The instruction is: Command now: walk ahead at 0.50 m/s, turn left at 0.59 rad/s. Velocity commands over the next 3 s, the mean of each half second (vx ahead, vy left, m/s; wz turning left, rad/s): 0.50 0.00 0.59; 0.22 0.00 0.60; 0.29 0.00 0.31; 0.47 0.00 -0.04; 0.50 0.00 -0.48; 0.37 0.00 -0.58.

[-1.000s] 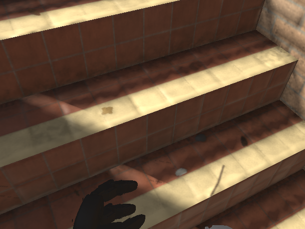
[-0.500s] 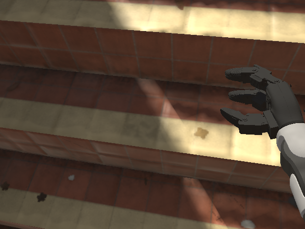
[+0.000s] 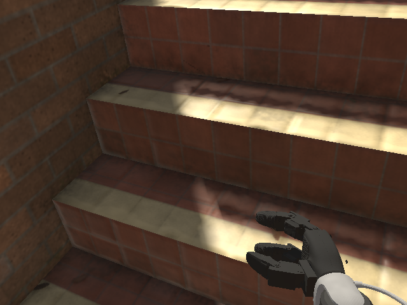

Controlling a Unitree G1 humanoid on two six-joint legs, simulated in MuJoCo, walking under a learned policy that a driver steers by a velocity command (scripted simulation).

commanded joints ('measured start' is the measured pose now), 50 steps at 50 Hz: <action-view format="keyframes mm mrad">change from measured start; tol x32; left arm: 1 -193 45 -13 -236 -6 -21 -26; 13 -614 144 -161 -565 44 22 -2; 18 3 561 59 -288 37 56 2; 23 -596 185 -17 -345 39 51 7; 50 -852 163 -36 -651 3 97 45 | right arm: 1 272 -104 -59 192 -45 -46 -6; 50 469 -452 -120 9 -30 -38 -75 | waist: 1 -206 219 292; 15 -66 87 -109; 18 -22 -692 -305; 24 -416 -73 70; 41 -283 361 214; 50 -289 -15 -32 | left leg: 1 111 350 -1160 -995 -465 250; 6 -283 202 -307 -899 136 -23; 14 52 249 -353 -1090 456 -57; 16 286 231 -255 -719 1083 -69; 19 -139 -27 -444 347 444 -177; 26 52 34 -82 661 701 -182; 40 399 143 144 -1091 856 -25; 42 555 291 -323 -753 1921 86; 46 892 548 -959 -963 815 184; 50 831 411 -699 -900 737 120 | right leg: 1 -853 68 138 1290 -391 -32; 8 -797 -67 -88 1284 -52 10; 12 -772 -198 -84 756 -104 -10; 16 -16 -77 -118 67 -746 -37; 18 265 -384 840 -668 -1011 -229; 26 -482 -375 -142 -321 -645 -23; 37 -236 -503 -253 -66 -314 -10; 40 -158 -354 -409 500 -265 -9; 43 -852 -105 -231 1472 -760 154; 50 -1003 -100 -57 1268 -367 158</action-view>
